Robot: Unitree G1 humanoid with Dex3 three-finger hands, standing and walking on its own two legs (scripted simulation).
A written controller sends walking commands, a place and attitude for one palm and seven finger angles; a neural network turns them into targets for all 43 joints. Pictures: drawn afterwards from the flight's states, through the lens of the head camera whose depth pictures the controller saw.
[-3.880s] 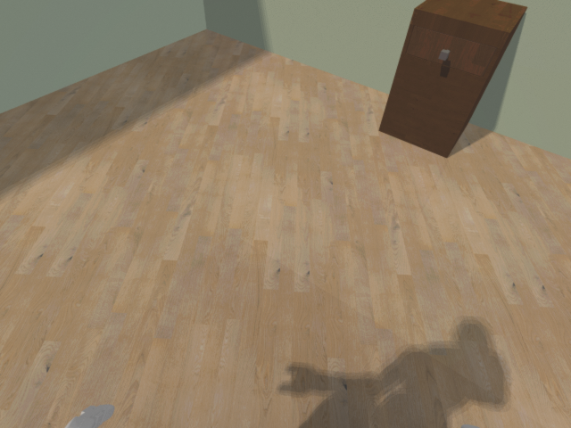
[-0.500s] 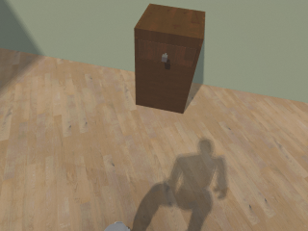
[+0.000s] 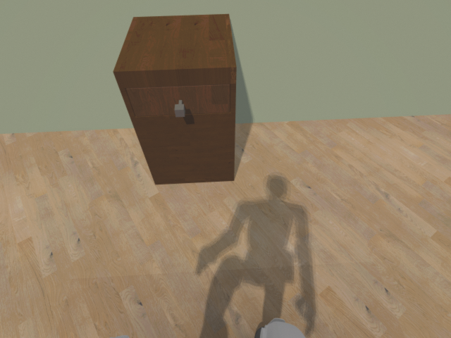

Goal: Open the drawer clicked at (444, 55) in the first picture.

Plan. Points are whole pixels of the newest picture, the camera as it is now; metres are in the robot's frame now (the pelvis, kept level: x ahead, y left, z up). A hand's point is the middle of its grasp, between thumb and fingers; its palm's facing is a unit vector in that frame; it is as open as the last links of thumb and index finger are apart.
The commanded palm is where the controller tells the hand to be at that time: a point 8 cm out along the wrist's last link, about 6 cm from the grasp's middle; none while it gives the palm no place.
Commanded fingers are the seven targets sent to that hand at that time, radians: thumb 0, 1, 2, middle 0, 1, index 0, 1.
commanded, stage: take the last steps up to it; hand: left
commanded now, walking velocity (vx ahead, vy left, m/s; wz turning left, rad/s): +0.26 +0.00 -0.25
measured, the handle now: (180, 107) +0.92 +0.19 -0.20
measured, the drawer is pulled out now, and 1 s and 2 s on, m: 0.00 0.00 0.00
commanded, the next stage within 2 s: come to a stop and stand still in 0.98 s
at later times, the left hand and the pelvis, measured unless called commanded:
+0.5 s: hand (144, 328) +0.17 +0.18 -0.18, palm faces +0.10 -0.99 -0.13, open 7.3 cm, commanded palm none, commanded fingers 0.00 0.90 0.90 -0.20 -0.30 -0.20 -0.30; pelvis +0.19 +0.01 +0.00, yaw +0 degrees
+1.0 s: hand (169, 208) +0.45 +0.16 -0.16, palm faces -0.05 -0.98 -0.19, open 7.3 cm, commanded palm none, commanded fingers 0.00 0.90 0.90 -0.20 -0.30 -0.20 -0.30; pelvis +0.36 -0.01 +0.00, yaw -1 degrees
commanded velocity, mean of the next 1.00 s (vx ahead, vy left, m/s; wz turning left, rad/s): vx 0.25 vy -0.01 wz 0.03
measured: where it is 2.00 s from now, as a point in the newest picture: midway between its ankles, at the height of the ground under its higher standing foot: (236, 295)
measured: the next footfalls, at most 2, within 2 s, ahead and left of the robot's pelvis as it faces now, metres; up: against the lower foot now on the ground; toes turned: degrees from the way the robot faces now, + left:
right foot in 0.04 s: +0.16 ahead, -0.12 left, +0.00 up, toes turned -9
left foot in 0.48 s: +0.30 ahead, +0.13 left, +0.00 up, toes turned +10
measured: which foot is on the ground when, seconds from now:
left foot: down 0.00-0.04, up 0.06-0.46, down 0.48-1.00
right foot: up 0.00-0.02, down 0.04-0.50, up 0.52-0.98, down 1.00-1.00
